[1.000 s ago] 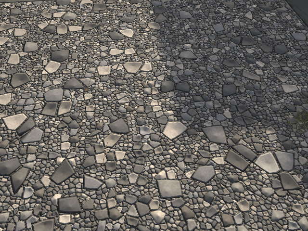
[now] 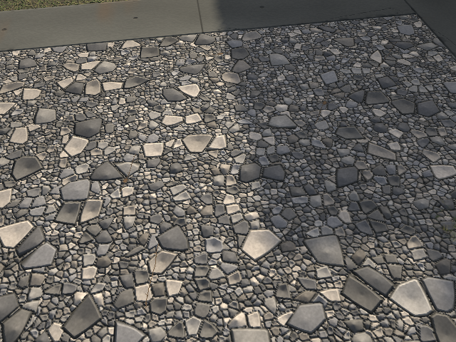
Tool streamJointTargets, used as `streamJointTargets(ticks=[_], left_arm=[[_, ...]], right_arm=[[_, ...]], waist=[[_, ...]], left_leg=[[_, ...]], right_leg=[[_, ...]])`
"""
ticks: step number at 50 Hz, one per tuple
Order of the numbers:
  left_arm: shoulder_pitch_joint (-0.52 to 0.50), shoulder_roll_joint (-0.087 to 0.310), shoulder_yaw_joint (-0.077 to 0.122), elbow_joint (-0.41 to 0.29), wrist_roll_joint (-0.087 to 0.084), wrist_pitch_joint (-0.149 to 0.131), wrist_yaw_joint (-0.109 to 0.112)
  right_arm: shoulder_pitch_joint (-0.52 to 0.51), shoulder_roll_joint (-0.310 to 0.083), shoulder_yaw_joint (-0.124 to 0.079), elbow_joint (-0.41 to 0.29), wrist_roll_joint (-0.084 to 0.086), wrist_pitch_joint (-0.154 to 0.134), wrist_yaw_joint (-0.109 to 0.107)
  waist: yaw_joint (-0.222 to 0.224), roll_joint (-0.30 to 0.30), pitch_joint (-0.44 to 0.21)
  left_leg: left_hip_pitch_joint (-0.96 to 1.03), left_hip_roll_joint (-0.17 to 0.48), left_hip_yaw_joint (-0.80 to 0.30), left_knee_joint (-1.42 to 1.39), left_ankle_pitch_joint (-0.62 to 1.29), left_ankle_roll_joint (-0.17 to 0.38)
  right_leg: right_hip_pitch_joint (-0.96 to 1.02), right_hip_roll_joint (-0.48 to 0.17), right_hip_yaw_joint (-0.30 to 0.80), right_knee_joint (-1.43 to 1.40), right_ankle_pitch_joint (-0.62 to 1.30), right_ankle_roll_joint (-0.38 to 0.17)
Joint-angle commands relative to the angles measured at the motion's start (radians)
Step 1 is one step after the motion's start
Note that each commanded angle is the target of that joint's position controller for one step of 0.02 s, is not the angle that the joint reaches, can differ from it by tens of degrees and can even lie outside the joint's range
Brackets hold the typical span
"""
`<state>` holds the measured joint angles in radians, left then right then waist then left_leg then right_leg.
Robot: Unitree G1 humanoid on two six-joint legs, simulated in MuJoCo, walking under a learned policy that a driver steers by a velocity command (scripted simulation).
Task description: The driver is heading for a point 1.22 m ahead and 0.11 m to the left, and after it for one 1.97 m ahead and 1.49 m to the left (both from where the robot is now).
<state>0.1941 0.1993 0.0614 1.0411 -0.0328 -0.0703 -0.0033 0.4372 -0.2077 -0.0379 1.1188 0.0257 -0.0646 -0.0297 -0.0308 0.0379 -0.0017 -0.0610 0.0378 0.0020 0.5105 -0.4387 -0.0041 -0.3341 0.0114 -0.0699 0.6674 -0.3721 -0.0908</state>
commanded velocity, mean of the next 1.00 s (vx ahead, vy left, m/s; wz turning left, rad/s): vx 0.46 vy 0.00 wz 0.00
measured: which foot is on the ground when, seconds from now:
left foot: down 0.00-0.04, up 0.06-0.54, down 0.56-1.00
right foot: down 0.00-0.58, up 0.60-1.00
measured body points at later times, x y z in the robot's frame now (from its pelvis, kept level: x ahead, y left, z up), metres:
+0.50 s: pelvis +0.19 +0.01 +0.00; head +0.22 +0.02 +0.45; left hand +0.10 +0.26 -0.14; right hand +0.41 -0.21 -0.10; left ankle +0.38 +0.15 -0.70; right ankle +0.03 -0.10 -0.73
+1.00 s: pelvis +0.46 +0.06 +0.02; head +0.48 +0.06 +0.47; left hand +0.65 +0.30 -0.09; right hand +0.43 -0.20 -0.13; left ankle +0.38 +0.14 -0.73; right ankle +0.67 -0.11 -0.67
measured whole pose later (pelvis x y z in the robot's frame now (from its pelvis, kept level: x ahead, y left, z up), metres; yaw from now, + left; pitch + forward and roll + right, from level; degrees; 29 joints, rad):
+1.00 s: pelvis +0.46 +0.06 +0.02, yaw +0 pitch +2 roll +1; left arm 0.05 0.24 0.06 0.90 -0.02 -0.08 -0.01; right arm 0.39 -0.21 -0.04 1.03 0.01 -0.09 0.00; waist -0.07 -0.04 -0.01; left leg 0.02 -0.07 0.06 0.18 -0.23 0.06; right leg -0.69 -0.12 0.02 0.64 0.10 -0.02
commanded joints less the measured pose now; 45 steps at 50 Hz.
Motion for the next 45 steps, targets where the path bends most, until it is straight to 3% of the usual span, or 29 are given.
streamJointTargets(ticks=[1, 2, 3, 4, 5, 6, 7, 8, 10, 13, 17, 23, 25, 26, 27, 28, 29, 30, 31, 32, 33, 34, 35, 37, 39, 42, 45], left_arm=[[0.094, 0.088, 0.034, 0.004, -0.002, -0.026, -0.007], [0.249, 0.150, 0.057, 0.040, 0.002, -0.025, -0.005], [0.384, 0.251, 0.077, 0.056, 0.004, -0.026, -0.009], [0.345, 0.168, 0.041, 0.055, 0.022, -0.039, -0.016], [0.242, 0.121, 0.019, 0.026, 0.024, -0.049, -0.017], [0.167, 0.096, 0.005, 0.001, 0.026, -0.052, -0.022], [0.131, 0.094, -0.002, -0.011, 0.026, -0.052, -0.026], [0.124, 0.077, -0.011, -0.012, 0.029, -0.049, -0.026], [0.174, 0.079, -0.017, 0.002, 0.034, -0.040, -0.017], [0.224, 0.125, -0.013, 0.009, 0.039, -0.036, 0.003], [0.246, 0.147, -0.007, -0.001, 0.036, -0.030, 0.018], [0.294, 0.153, 0.007, 0.019, 0.017, -0.018, 0.021], [0.270, 0.174, 0.016, 0.013, 0.016, -0.012, 0.021], [0.253, 0.187, 0.021, 0.008, 0.019, -0.008, 0.021], [0.234, 0.182, 0.018, 0.003, 0.023, -0.001, 0.020], [0.223, 0.159, 0.006, -0.015, 0.032, 0.002, 0.019], [0.325, 0.042, -0.025, -0.033, 0.034, -0.013, 0.009], [0.326, 0.030, -0.032, -0.024, 0.012, -0.046, 0.003], [0.229, 0.116, -0.009, -0.054, -0.016, -0.064, 0.000], [0.151, 0.145, -0.005, -0.080, -0.019, -0.071, 0.006], [0.117, 0.148, 0.004, -0.085, -0.006, -0.066, 0.016], [0.129, 0.138, 0.013, -0.081, 0.007, -0.051, 0.024], [0.159, 0.114, 0.012, -0.075, 0.008, -0.034, 0.024], [0.161, 0.092, 0.013, -0.078, 0.010, -0.014, 0.026], [0.078, 0.109, 0.020, -0.110, 0.018, -0.007, 0.029], [-0.038, 0.110, 0.023, -0.148, 0.026, -0.011, 0.024], [-0.133, 0.095, 0.017, -0.174, 0.023, -0.019, 0.012]], right_arm=[[-0.076, -0.148, -0.025, -0.067, 0.002, -0.016, 0.011], [-0.119, -0.124, -0.018, -0.089, 0.000, -0.021, 0.013], [-0.098, -0.045, 0.001, -0.123, 0.002, -0.037, 0.009], [-0.137, -0.067, -0.007, -0.142, 0.011, -0.051, 0.013], [-0.158, -0.085, -0.013, -0.156, 0.028, -0.058, 0.022], [-0.160, -0.088, -0.017, -0.152, 0.028, -0.060, 0.025], [-0.166, -0.089, -0.025, -0.150, 0.018, -0.059, 0.023], [-0.166, -0.104, -0.037, -0.148, 0.009, -0.051, 0.021], [-0.167, -0.084, -0.042, -0.146, 0.005, -0.034, 0.025], [-0.284, -0.064, -0.040, -0.193, -0.004, -0.021, 0.024], [-0.440, -0.058, -0.029, -0.246, -0.004, -0.023, 0.034], [-0.565, -0.074, -0.019, -0.299, 0.005, -0.035, 0.067], [-0.530, -0.102, -0.028, -0.301, 0.006, -0.042, 0.075], [-0.464, -0.129, -0.042, -0.288, 0.005, -0.044, 0.075], [-0.309, -0.166, -0.066, -0.242, 0.005, -0.043, 0.070], [-0.111, -0.224, -0.091, -0.187, 0.003, -0.041, 0.062], [0.030, -0.327, -0.112, -0.158, -0.024, -0.036, 0.056], [0.021, -0.276, -0.090, -0.157, -0.025, -0.039, 0.062], [-0.077, -0.210, -0.069, -0.167, -0.014, -0.047, 0.066], [-0.175, -0.160, -0.053, -0.191, -0.011, -0.050, 0.067], [-0.251, -0.129, -0.042, -0.202, -0.021, -0.054, 0.072], [-0.286, -0.098, -0.032, -0.201, -0.031, -0.059, 0.077], [-0.285, -0.085, -0.028, -0.191, -0.036, -0.059, 0.079], [-0.241, -0.102, -0.030, -0.168, -0.034, -0.060, 0.070], [-0.199, -0.138, -0.035, -0.156, -0.034, -0.061, 0.054], [-0.131, -0.150, -0.034, -0.142, -0.031, -0.051, 0.033], [-0.085, -0.155, -0.032, -0.136, -0.023, -0.046, 0.024]], waist=[[0.112, 0.070, 0.110], [0.177, -0.063, 0.052], [0.197, -0.343, -0.038], [0.157, -0.262, -0.028], [0.109, -0.176, 0.044], [0.078, -0.112, 0.059], [0.057, -0.078, 0.080], [0.042, -0.085, 0.079], [0.036, -0.100, 0.073], [0.052, -0.084, 0.101], [0.082, -0.105, 0.123], [0.092, -0.108, 0.156], [0.054, -0.127, 0.120], [0.014, -0.147, 0.068], [-0.066, -0.149, -0.022], [-0.146, -0.117, -0.148], [-0.103, 0.141, -0.312], [-0.094, 0.214, -0.399], [-0.075, 0.157, -0.243], [-0.047, 0.081, -0.142], [-0.008, 0.009, -0.081], [0.031, 0.020, -0.052], [0.052, 0.044, -0.046], [0.063, 0.043, -0.015], [0.055, 0.019, 0.024], [0.025, 0.007, 0.047], [-0.003, 0.015, 0.060]], left_leg=[[-0.262, 0.139, -0.150, -0.110, 0.212, 0.136], [-0.364, 0.054, -0.041, 0.170, 0.362, 0.086], [-0.597, -0.078, 0.060, 0.552, 0.138, 0.020], [-0.694, -0.059, -0.078, 0.764, -0.071, 0.043], [-0.746, 0.000, -0.109, 0.833, -0.007, 0.078], [-0.727, 0.049, -0.099, 0.806, 0.093, 0.098], [-0.709, 0.078, -0.085, 0.738, 0.164, 0.102], [-0.660, 0.099, -0.073, 0.681, 0.205, 0.100], [-0.627, 0.101, -0.039, 0.614, 0.249, 0.077], [-0.697, 0.102, -0.022, 0.468, 0.325, 0.037], [-0.666, 0.074, -0.002, 0.223, 0.457, 0.018], [-0.633, 0.051, 0.006, 0.069, 0.446, 0.059], [-0.534, 0.022, 0.026, 0.035, 0.383, 0.087], [-0.422, -0.012, 0.053, 0.036, 0.356, 0.104], [-0.226, -0.053, 0.082, 0.035, 0.343, 0.128], [0.072, 0.011, -0.001, 0.058, 0.325, 0.170], [0.435, 0.281, -0.472, -0.034, 0.115, 0.312], [0.470, 0.366, -0.811, -0.241, 0.012, 0.355], [0.351, 0.330, -0.680, -0.251, 0.006, 0.293], [0.188, 0.296, -0.513, -0.259, 0.091, 0.254], [0.027, 0.257, -0.391, -0.285, 0.192, 0.229], [-0.077, 0.211, -0.300, -0.311, 0.254, 0.209], [-0.132, 0.190, -0.253, -0.336, 0.273, 0.208], [-0.181, 0.171, -0.194, -0.377, 0.321, 0.227], [-0.168, 0.176, -0.171, -0.405, 0.356, 0.238], [-0.096, 0.176, -0.146, -0.415, 0.401, 0.227], [-0.062, 0.153, -0.094, -0.419, 0.423, 0.203]], right_leg=[[0.229, 0.039, -0.030, -0.132, 0.093, -0.005], [0.383, -0.079, 0.171, -0.233, 0.066, -0.054], [0.563, -0.322, 0.635, -0.433, -0.037, -0.205], [0.516, -0.406, 0.806, -0.501, -0.056, -0.234], [0.445, -0.394, 0.692, -0.488, -0.051, -0.201], [0.385, -0.341, 0.550, -0.499, -0.015, -0.161], [0.338, -0.300, 0.449, -0.514, 0.058, -0.132], [0.303, -0.257, 0.359, -0.525, 0.136, -0.102], [0.281, -0.220, 0.267, -0.540, 0.252, -0.093], [0.280, -0.231, 0.232, -0.568, 0.319, -0.113], [0.265, -0.223, 0.175, -0.592, 0.324, -0.106], [0.376, -0.273, 0.128, -0.545, 0.363, -0.089], [0.409, -0.284, 0.114, -0.474, 0.521, -0.071], [0.413, -0.277, 0.099, -0.388, 0.708, -0.060], [0.377, -0.237, 0.062, -0.205, 0.863, -0.037], [0.206, -0.185, 0.030, 0.066, 0.776, 0.001], [-0.175, -0.016, 0.012, 0.487, 0.291, 0.071], [-0.316, 0.051, 0.181, 0.684, -0.171, 0.062], [-0.417, -0.015, 0.202, 0.754, -0.127, 0.038], [-0.413, -0.076, 0.167, 0.726, -0.033, 0.021], [-0.354, -0.125, 0.150, 0.656, 0.057, 0.018], [-0.286, -0.160, 0.154, 0.596, 0.105, 0.014], [-0.236, -0.172, 0.154, 0.564, 0.128, 0.013], [-0.234, -0.181, 0.138, 0.508, 0.151, 0.022], [-0.319, -0.189, 0.135, 0.415, 0.233, 0.044], [-0.419, -0.183, 0.130, 0.244, 0.376, 0.069], [-0.399, -0.152, 0.101, 0.075, 0.492, 0.072]])
Keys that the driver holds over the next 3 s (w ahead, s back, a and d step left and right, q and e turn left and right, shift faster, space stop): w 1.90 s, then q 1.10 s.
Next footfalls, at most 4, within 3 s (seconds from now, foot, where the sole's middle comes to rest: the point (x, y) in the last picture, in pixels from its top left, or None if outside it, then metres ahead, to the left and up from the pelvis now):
0.56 left None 0.42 0.14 -0.77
1.14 right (266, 276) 0.75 -0.09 -0.77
1.70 left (193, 203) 1.06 0.15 -0.77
2.22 right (241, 155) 1.30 -0.04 -0.77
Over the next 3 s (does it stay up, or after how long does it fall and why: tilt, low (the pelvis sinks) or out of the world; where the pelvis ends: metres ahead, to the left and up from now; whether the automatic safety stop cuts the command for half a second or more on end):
stays up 1.15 0.09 0.02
